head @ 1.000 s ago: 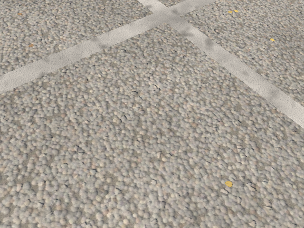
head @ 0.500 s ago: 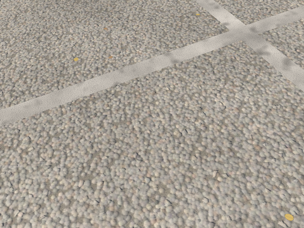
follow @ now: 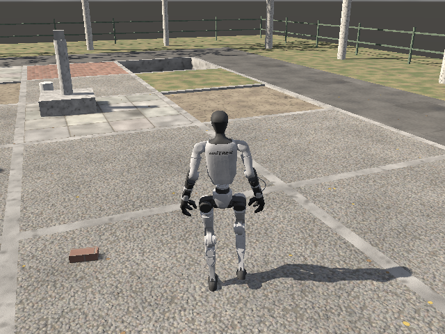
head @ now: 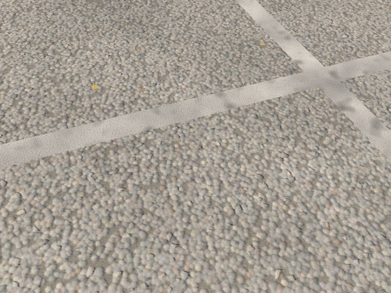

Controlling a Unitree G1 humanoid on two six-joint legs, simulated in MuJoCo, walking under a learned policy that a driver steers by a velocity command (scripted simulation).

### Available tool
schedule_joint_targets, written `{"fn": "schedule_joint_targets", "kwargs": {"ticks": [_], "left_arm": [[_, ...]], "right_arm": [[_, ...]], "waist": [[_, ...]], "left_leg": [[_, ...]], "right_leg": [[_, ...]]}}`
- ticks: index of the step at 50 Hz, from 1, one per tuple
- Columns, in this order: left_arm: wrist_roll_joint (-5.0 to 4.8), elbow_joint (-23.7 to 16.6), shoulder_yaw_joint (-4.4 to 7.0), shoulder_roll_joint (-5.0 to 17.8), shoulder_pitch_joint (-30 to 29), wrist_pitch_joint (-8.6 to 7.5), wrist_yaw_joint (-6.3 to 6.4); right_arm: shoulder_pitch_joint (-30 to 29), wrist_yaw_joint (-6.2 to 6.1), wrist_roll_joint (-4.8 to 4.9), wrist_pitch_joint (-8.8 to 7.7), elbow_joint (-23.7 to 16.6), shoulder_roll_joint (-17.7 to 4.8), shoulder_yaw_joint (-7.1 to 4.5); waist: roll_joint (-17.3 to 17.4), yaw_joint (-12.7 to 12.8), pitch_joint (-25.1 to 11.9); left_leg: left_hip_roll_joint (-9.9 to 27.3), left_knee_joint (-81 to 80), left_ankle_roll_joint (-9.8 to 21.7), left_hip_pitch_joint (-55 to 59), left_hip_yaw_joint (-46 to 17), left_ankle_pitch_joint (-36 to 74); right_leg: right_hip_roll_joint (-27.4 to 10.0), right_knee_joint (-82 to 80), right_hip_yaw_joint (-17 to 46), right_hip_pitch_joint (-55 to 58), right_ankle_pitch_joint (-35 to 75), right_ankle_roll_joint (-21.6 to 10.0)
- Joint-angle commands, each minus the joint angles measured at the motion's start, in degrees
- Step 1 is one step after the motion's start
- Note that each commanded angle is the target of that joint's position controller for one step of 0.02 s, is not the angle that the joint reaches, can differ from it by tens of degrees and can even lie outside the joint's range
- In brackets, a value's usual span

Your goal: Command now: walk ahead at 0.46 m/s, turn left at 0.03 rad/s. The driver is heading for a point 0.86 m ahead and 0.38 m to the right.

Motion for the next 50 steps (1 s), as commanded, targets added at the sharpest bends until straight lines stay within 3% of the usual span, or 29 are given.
{"fn": "schedule_joint_targets", "kwargs": {"ticks": [1,5,10,13,14,15,16,17,18,19,20,21,22,24,26,29,32,37,39,41,42,43,44,45,46,47,49,50], "left_arm": [[0.41,-3.7,0.7,3.4,-3.1,-0.02,-0.54],[0.04,-6.9,-0.19,1.8,-12.3,0.14,-0.66],[-0.71,-9.2,-1.2,0.8,-19.2,-0.06,-0.66],[-0.42,-7.9,-0.58,2.2,-14.8,-0.36,0.05],[-0.29,-6.2,-0.04,3.3,-9.6,-0.6,0.33],[-0.08,-3.5,0.66,4.4,-1.4,-0.98,0.59],[0.79,-1.1,1.87,7.3,6.8,-1.16,1.18],[1.4,-1.3,3.96,14.5,10.3,-0.78,1.93],[-1.34,-1.1,3.86,13.2,8.1,-0.19,1.33],[-2.13,-1.5,3.68,11.9,2.8,0.02,1.37],[-1.92,-2.1,2.99,8.6,-0.4,0.02,1.37],[-1.71,-2.2,2.56,6.9,-2.1,-0.2,1.48],[-1.91,-1.8,2.19,5.7,-2.9,-0.46,1.7],[-1.99,-1.5,2.17,5.8,-2.0,-1.46,1.67],[-2.12,-1.1,2.6,7.2,-0.4,-1.83,1.75],[-2.24,-0.5,2.78,7.5,3.5,-1.58,1.86],[-2.16,-0.1,2.92,7.5,7.1,-1.26,2.07],[-1.11,0.0,3.08,8.0,10.9,-0.8,2.9],[-0.91,-0.9,3.36,8.9,9.0,-0.82,3.44],[-0.89,-2.1,3.6,10.1,5.4,-1.18,3.2],[-1.55,-2.3,3.47,9.8,4.5,-1.71,2.56],[-2.24,-4.3,2.22,5.3,5.3,-2.36,2.16],[-3.51,-5.7,1.66,2.0,12.3,-1.94,2.21],[-1.35,-3.6,2.13,6.9,11.3,-0.84,2.87],[-0.86,-3.6,2.37,7.3,6.9,-0.53,2.35],[-0.86,-4.1,2.21,6.0,4.4,-0.37,1.86],[0.06,-4.5,2.19,5.0,3.2,0.84,0.72],[0.05,-4.9,2.08,4.4,2.9,1.38,0.33]], "right_arm": [[4.1,-0.17,0.78,-1.34,0.0,-7.0,-1.49],[6.6,-0.25,0.6,-1.25,2.5,-6.3,-1.13],[8.9,-0.95,0.01,-1.62,5.2,-6.7,-0.94],[7.3,-1.81,-0.28,-1.54,5.7,-7.9,-1.03],[6.9,-2.08,-0.68,-1.15,5.8,-8.6,-1.24],[6.4,-2.2,-0.73,-0.61,5.6,-9.4,-1.45],[6.2,-2.19,-0.59,-0.56,4.7,-9.6,-1.33],[10.6,-1.17,0.62,-0.98,2.0,-3.8,-0.17],[8.0,-0.83,-0.27,-1.42,1.5,-7.5,-1.27],[2.4,-0.52,-0.36,-1.97,-0.6,-8.2,-1.51],[0.2,-0.33,-0.14,-2.63,-1.4,-8.1,-1.28],[-0.5,-0.35,-0.37,-2.36,-1.4,-7.3,-1.29],[0.2,-0.39,-1.15,-1.32,-1.7,-6.7,-1.13],[0.8,-0.14,-1.86,0.65,-2.1,-5.1,-0.84],[-2.2,0.06,-1.83,1.49,-3.6,-4.6,-0.78],[-11.1,0.22,-1.63,1.71,-7.1,-5.0,-0.85],[-16.6,0.57,-1.2,1.56,-9.1,-4.8,-0.6],[-24.1,0.84,-0.55,0.8,-12.8,-5.3,-0.02],[-22.0,0.72,-0.34,0.27,-13.0,-6.5,-0.24],[-11.9,-0.12,-0.1,-0.43,-10.1,-9.0,-1.28],[-4.0,-0.91,-0.53,-1.25,-8.4,-11.0,-2.08],[5.4,-2.1,-1.86,-1.51,-8.3,-15.3,-3.11],[3.1,-2.16,-2.3,-0.49,-8.7,-19.0,-4.07],[-0.3,-1.76,-1.34,0.21,-9.1,-13.7,-3.64],[-3.5,-1.5,-0.82,0.22,-9.8,-8.6,-2.44],[-5.0,-1.26,-0.97,0.06,-9.5,-6.5,-1.89],[-3.8,-1.36,-0.71,-0.63,-8.1,-5.9,-1.63],[-2.7,-1.13,-0.33,-1.25,-7.3,-6.1,-1.73]], "waist": [[7.1,-0.6,3.5],[6.5,-1.7,5.5],[6.3,-2.9,6.9],[7.1,0.1,3.2],[7.5,2.4,-0.1],[7.1,5.7,-4.4],[5.1,9.1,-8.8],[-8.0,6.2,-15.8],[-5.1,5.8,-18.4],[-2.0,3.7,-8.3],[1.8,2.4,-2.6],[3.7,0.4,0.9],[3.4,-1.6,2.0],[2.3,-2.7,0.8],[1.6,-2.4,1.4],[0.5,0.4,3.4],[-0.4,2.9,2.4],[-1.4,5.4,2.3],[-2.1,3.4,1.9],[-2.0,-1.3,-2.1],[1.1,-5.5,-6.7],[7.6,-8.2,-15.8],[20.6,-3.0,-19.2],[11.2,-1.8,-12.5],[5.0,-1.8,-5.6],[3.6,-1.2,-2.0],[7.9,-0.3,0.0],[8.8,0.0,-0.3]], "left_leg": [[14.4,-9.7,6.5,6.0,-11.7,14.9],[12.8,-10.1,6.4,5.3,-6.7,23.9],[14.8,-11.0,4.7,7.3,-1.4,30.9],[16.1,-1.6,3.0,12.4,1.9,52.9],[16.1,6.6,2.4,13.5,3.0,59.3],[15.4,17.8,1.7,11.5,4.3,58.5],[14.0,32.3,0.8,1.4,5.5,45.5],[4.6,56.6,-1.9,-20.4,6.4,6.5],[-0.3,65.1,-1.7,-30.3,-3.1,-16.2],[4.0,63.8,-1.2,-34.9,-6.0,-10.4],[6.5,59.4,-1.3,-33.6,-5.2,-5.8],[8.1,55.2,-1.7,-30.7,-5.1,-4.8],[9.0,52.1,-2.8,-27.1,-5.0,-4.9],[9.2,48.1,-4.5,-24.0,-4.0,-4.9],[9.4,43.4,-6.0,-25.5,-2.8,-1.7],[9.4,34.2,-7.7,-30.4,-2.0,6.1],[8.1,27.3,-7.9,-31.8,-2.2,11.6],[5.2,19.1,-6.8,-31.9,-2.3,10.3],[4.4,14.6,-5.5,-26.0,-3.4,7.8],[1.7,10.7,-3.5,-10.2,-2.6,3.6],[4.5,7.5,-1.6,1.8,-4.6,4.8],[18.8,6.4,1.1,15.3,-18.4,-7.7],[30.8,-0.4,7.4,23.8,-44.1,-10.6],[28.9,-0.5,7.5,17.1,-44.0,-16.1],[25.7,-1.5,6.2,9.6,-33.8,-13.1],[22.8,-3.0,5.0,4.4,-25.7,-5.1],[18.9,-4.8,3.2,0.0,-15.6,5.1],[18.6,-5.0,3.2,-0.4,-13.1,9.8]], "right_leg": [[-2.4,1.1,-0.3,-13.4,4.3,1.8],[-1.7,-7.9,-2.5,-14.9,9.8,3.2],[1.3,-21.4,-4.5,-7.9,14.0,-0.4],[5.2,-23.8,-6.4,-0.1,9.5,-4.0],[7.1,-24.3,-6.8,5.0,6.9,-5.2],[8.6,-27.7,-6.8,14.1,7.1,-6.5],[4.1,-29.3,-0.1,27.6,4.6,-9.1],[-13.4,-30.3,28.3,45.2,2.2,-18.0],[-17.1,-40.0,46.2,46.6,2.2,-21.2],[-14.8,-41.8,37.0,38.6,-0.5,-18.9],[-13.2,-43.8,30.5,29.8,3.5,-17.0],[-10.4,-44.9,26.0,23.1,8.9,-15.0],[-7.8,-45.8,22.2,18.0,13.4,-13.7],[-5.3,-46.4,18.3,14.5,18.7,-13.4],[-3.6,-47.6,16.5,12.8,18.1,-13.1],[-2.3,-48.4,17.0,14.5,17.6,-11.2],[-1.7,-46.2,17.6,19.4,21.3,-9.1],[-3.2,-41.3,21.0,26.9,29.5,-8.9],[-4.0,-38.8,22.7,26.8,31.7,-7.5],[-2.0,-30.5,22.3,23.1,39.7,-5.0],[1.5,-19.7,19.5,18.9,37.3,-3.7],[4.7,-4.2,14.8,11.8,19.4,-2.6],[12.8,8.5,8.4,-5.2,-17.8,-1.2],[6.6,13.5,7.9,-9.9,-13.4,-1.7],[4.6,12.7,7.3,-9.2,-7.5,-1.4],[3.0,10.8,6.6,-8.1,-4.4,-0.8],[1.1,8.7,5.5,-6.1,-2.7,0.1],[1.1,8.6,5.0,-5.8,-2.1,0.3]]}}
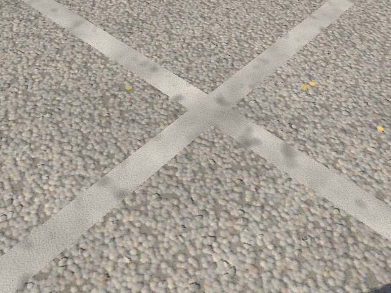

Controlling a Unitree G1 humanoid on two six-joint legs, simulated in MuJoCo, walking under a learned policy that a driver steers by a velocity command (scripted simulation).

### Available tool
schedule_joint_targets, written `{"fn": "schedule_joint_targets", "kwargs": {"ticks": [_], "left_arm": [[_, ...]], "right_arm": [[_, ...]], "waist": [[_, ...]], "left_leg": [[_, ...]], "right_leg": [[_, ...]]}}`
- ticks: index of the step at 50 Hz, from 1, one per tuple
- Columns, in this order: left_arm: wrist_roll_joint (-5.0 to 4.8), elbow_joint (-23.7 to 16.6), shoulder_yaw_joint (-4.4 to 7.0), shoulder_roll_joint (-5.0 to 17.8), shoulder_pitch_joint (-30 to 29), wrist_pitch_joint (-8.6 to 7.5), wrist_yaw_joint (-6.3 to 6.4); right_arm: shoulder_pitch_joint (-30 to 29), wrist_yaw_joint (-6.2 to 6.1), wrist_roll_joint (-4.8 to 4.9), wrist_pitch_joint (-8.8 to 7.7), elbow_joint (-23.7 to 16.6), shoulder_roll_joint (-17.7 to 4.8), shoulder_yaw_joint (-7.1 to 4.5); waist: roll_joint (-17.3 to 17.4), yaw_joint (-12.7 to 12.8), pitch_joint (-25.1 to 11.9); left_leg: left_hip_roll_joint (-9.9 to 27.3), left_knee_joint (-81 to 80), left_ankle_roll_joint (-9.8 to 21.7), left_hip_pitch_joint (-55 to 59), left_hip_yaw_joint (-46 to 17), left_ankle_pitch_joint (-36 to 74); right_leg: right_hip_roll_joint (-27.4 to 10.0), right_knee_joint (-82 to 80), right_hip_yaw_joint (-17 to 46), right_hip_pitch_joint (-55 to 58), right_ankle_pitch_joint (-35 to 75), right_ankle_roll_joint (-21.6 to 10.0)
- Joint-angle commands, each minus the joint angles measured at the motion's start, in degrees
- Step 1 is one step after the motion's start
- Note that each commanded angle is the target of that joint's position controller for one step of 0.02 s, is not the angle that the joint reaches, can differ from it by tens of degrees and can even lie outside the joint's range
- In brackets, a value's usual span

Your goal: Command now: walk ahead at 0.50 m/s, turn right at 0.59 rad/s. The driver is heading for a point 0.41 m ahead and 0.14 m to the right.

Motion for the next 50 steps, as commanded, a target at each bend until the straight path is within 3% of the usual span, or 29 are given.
{"fn": "schedule_joint_targets", "kwargs": {"ticks": [1,3,8,13,16,17,18,19,20,21,22,23,24,26,29,33,37,41,43,44,45,46,47,48,50], "left_arm": [[0.47,-3.6,0.4,2.2,1.1,0.98,-1.26],[0.53,-5.2,0.1,1.6,-2.5,1.42,-1.91],[0.34,-9.2,-1.07,0.0,-12.7,1.11,-3.06],[0.67,-12.5,-2.0,-0.4,-20.8,0.8,-3.88],[1.2,-12.7,-1.55,0.7,-19.5,0.85,-3.26],[1.29,-11.8,-1.08,1.5,-15.8,0.69,-2.93],[1.5,-9.7,-0.29,2.7,-8.8,0.23,-2.44],[2.03,-6.5,1.16,5.6,1.4,-0.11,-1.51],[2.08,-6.9,2.6,11.7,2.4,-0.05,-0.46],[-0.06,-8.8,3.03,13.1,3.9,0.55,0.17],[-0.71,-7.5,2.55,10.9,1.7,0.67,1.0],[-1.13,-6.8,1.52,7.2,-1.0,0.08,1.35],[-1.18,-6.6,0.78,4.8,-3.6,-0.35,1.4],[-1.38,-6.6,-0.32,2.5,-6.6,-1.0,1.22],[-1.03,-5.0,-0.19,4.0,-5.0,-1.88,0.84],[-0.92,-2.9,-0.92,2.9,-2.9,-1.62,1.24],[-0.55,-0.5,-1.41,2.5,-0.1,-1.23,1.85],[-0.16,1.4,-1.94,1.9,0.0,-0.79,2.36],[-0.6,2.2,-2.23,1.6,-1.1,-0.61,2.72],[-1.12,2.5,-2.41,1.4,-1.9,-0.7,2.91],[-1.18,2.1,-2.83,0.6,-0.7,-1.18,3.01],[-1.34,4.0,-2.81,-0.8,6.3,-0.73,2.97],[-1.08,6.2,-2.68,-0.4,7.1,0.5,3.42],[-0.8,6.4,-2.62,-0.1,4.8,1.27,3.57],[-0.6,7.2,-2.85,-0.7,2.3,1.98,3.07]], "right_arm": [[6.2,0.25,0.84,-1.76,-0.5,-5.3,-1.57],[7.2,0.49,1.18,-2.28,0.3,-5.7,-1.89],[9.6,0.58,0.94,-2.05,2.2,-5.7,-2.13],[13.4,0.01,0.99,-1.44,4.2,-7.9,-2.77],[14.7,-0.61,0.77,-0.23,5.4,-9.8,-3.14],[15.0,-0.78,0.71,0.32,5.6,-10.7,-3.32],[14.8,-0.87,0.88,0.86,5.4,-11.3,-3.38],[14.0,-0.78,0.77,1.04,4.3,-11.0,-3.23],[17.1,0.26,1.4,0.75,0.6,-3.5,-1.53],[12.4,0.28,1.36,0.58,-1.6,-7.6,-2.45],[8.0,0.12,1.69,0.58,-2.1,-7.8,-2.47],[8.2,-0.04,2.19,0.15,-1.6,-6.1,-1.69],[9.3,-0.12,1.73,0.53,-0.4,-5.5,-1.65],[12.7,0.15,0.16,2.71,1.1,-5.5,-1.8],[13.5,0.71,0.43,4.07,1.8,-3.9,-1.79],[8.4,0.57,0.44,4.57,1.2,-3.4,-1.66],[3.8,-0.03,0.81,4.7,0.8,-3.0,-1.31],[3.6,-1.02,1.0,4.32,1.9,-2.8,-1.08],[5.7,-1.54,1.08,3.83,3.2,-2.2,-0.9],[8.0,-1.81,0.86,3.2,4.2,-2.1,-0.73],[10.8,-2.22,0.56,2.46,5.2,-5.2,-1.26],[10.1,-2.16,1.07,2.42,5.3,-7.6,-1.46],[8.3,-1.76,1.82,2.89,5.3,-5.4,-0.92],[6.2,-1.36,1.45,3.09,5.2,-3.3,-0.12],[2.0,-1.28,0.91,3.61,5.3,-3.0,0.29]], "waist": [[8.3,-1.7,-2.7],[8.0,-1.7,-2.0],[7.3,-3.1,0.7],[7.0,-5.1,2.3],[8.0,-3.7,0.2],[8.3,-2.0,-2.3],[7.6,1.0,-6.4],[4.1,5.6,-12.0],[-9.1,2.3,-18.3],[-7.0,4.7,-22.7],[-0.3,3.7,-14.7],[0.8,1.3,-9.2],[2.6,-1.4,-5.9],[1.3,-4.6,-5.3],[0.7,-5.5,-6.6],[-1.4,-3.8,-5.6],[-2.1,-1.6,-4.6],[-2.2,-1.2,-3.1],[-1.6,-2.5,-2.4],[0.1,-4.2,-2.8],[4.0,-3.8,-6.2],[10.4,0.0,-7.9],[12.0,-1.3,-8.6],[11.1,-1.1,-6.7],[9.0,0.3,-3.8]], "left_leg": [[15.7,-14.0,5.8,10.3,-13.4,11.6],[15.9,-15.4,6.3,11.0,-9.6,14.5],[13.8,-16.9,5.7,11.6,-0.1,18.8],[15.5,-15.3,4.6,16.3,4.7,23.4],[16.5,-6.3,3.5,20.9,7.9,43.7],[16.5,0.7,3.4,21.6,8.8,50.7],[16.3,11.0,2.9,19.2,9.6,50.7],[15.0,26.1,1.2,9.8,10.3,39.0],[7.9,46.0,-2.0,-13.3,9.9,-8.8],[0.2,57.5,-3.7,-22.6,0.0,-22.4],[4.5,56.7,-3.3,-25.8,-4.0,-15.4],[6.0,52.1,-3.0,-22.8,-4.0,-12.1],[7.4,47.1,-3.0,-19.3,-4.3,-11.6],[7.3,42.2,-3.4,-11.9,-4.3,-10.6],[5.5,37.5,-3.8,-10.4,-3.1,-6.5],[5.0,28.9,-3.7,-12.1,-2.8,-0.5],[4.2,20.5,-2.9,-11.4,-2.9,1.3],[2.5,12.7,-1.2,-6.5,-2.7,-3.1],[1.9,4.0,0.2,-1.1,-2.7,-1.8],[3.5,-3.8,0.9,5.8,-4.3,8.2],[9.6,-4.0,1.9,14.8,-10.3,28.4],[17.3,-0.4,8.2,17.2,-16.5,48.0],[20.2,-1.0,12.7,14.2,-19.5,47.6],[19.2,-3.4,12.0,10.2,-19.8,40.1],[13.1,-5.5,6.1,4.4,-15.2,21.2]], "right_leg": [[-4.7,1.8,1.4,-11.0,3.2,0.9],[-5.5,1.0,0.8,-14.5,6.2,1.4],[-6.1,-11.6,-2.4,-17.1,16.2,2.2],[-5.2,-25.5,-7.7,-12.6,16.3,-0.4],[-1.2,-29.1,-10.8,-6.6,8.1,-3.6],[1.0,-30.2,-11.3,-2.0,5.5,-5.0],[3.1,-33.0,-11.0,6.8,5.3,-6.7],[0.9,-36.2,-5.6,21.4,4.8,-9.1],[-18.2,-37.8,21.1,40.1,5.8,-15.1],[-25.7,-45.5,41.0,42.5,21.6,-20.5],[-23.6,-44.1,26.6,37.4,38.8,-18.7],[-21.0,-43.3,18.6,29.4,51.6,-16.8],[-17.4,-44.2,12.9,23.1,53.9,-13.5],[-13.9,-46.4,7.5,15.5,55.7,-10.6],[-12.0,-47.4,3.7,14.2,61.9,-9.9],[-10.4,-47.7,1.5,15.9,59.2,-7.0],[-11.6,-46.9,2.3,19.2,57.6,-6.6],[-12.8,-43.6,3.9,19.9,57.6,-7.2],[-12.6,-40.7,5.1,19.2,54.5,-6.5],[-11.6,-38.8,5.2,16.6,49.6,-4.4],[-8.9,-36.4,4.5,12.9,38.8,-2.0],[-3.8,-34.7,2.1,10.9,13.4,-0.5],[-1.1,-34.0,0.3,12.2,-1.4,-0.1],[-0.8,-35.3,0.3,13.6,-3.6,-0.2],[-2.2,-43.5,1.9,17.7,4.5,-0.3]]}}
